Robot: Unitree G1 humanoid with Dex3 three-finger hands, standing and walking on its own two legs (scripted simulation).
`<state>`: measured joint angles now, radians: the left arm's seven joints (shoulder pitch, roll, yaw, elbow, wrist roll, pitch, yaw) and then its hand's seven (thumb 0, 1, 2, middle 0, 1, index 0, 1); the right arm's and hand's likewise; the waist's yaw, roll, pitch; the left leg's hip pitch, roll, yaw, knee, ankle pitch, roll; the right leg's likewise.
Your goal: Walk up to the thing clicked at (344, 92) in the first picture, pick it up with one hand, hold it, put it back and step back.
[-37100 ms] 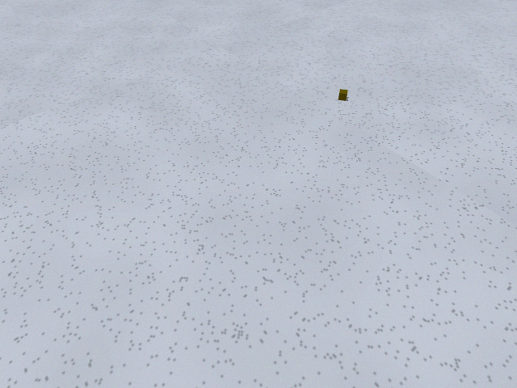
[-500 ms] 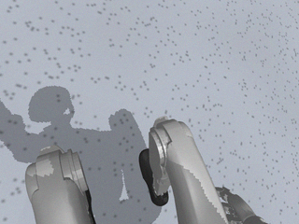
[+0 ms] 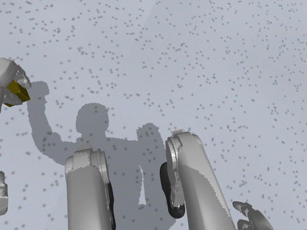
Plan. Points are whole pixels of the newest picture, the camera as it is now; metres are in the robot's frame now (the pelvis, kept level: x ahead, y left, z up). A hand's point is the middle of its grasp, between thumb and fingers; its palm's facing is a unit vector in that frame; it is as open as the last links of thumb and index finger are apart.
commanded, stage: lift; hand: left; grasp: from above
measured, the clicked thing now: (11, 91) +0.48 +0.33 -0.16
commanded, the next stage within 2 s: hold in 1.24 s
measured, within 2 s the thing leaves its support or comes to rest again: neither
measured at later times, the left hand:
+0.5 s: hand out of the picture +0.38 +0.29 +0.09, palm faces -0.43 -0.13 -0.89, open 5.8 cm
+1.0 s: hand out of the picture +0.35 +0.25 +0.23, palm faces -0.44 -0.12 -0.89, open 5.9 cm
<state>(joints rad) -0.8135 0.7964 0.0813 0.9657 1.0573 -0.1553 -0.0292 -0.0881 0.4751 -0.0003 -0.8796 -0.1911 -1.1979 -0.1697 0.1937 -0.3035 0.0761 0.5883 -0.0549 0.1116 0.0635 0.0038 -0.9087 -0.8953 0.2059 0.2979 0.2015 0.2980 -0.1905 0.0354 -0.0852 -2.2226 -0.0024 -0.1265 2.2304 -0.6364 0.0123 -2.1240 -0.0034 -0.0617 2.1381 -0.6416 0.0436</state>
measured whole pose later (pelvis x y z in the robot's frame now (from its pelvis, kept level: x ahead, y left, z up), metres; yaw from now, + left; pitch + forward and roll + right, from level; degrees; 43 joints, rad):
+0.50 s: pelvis +0.01 -0.01 +0.16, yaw +4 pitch +27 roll -4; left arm -0.45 0.58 -0.04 0.68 0.96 -0.04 0.00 -0.08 0.49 0.01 -0.85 -0.27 -1.14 -0.26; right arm 0.15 -0.25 0.00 0.65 0.03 0.07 -0.02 0.01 -0.90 -0.89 0.21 0.30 0.20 0.30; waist -0.09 0.06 -0.16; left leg -1.60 0.03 -0.06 1.70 -0.58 0.00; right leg -1.55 0.00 -0.02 1.65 -0.57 0.03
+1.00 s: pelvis +0.05 -0.01 +0.31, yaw +5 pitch +14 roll -2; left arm -0.34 0.41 -0.15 0.84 0.99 0.01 0.13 -0.06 0.48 0.05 -0.81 -0.33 -1.10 -0.34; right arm 0.25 -0.25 -0.03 0.75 0.04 -0.03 -0.06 0.01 -0.90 -0.89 0.20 0.30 0.20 0.30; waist -0.07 0.04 -0.12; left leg -0.91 0.04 -0.02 1.10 -0.45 -0.01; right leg -0.89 0.00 0.00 1.07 -0.43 0.02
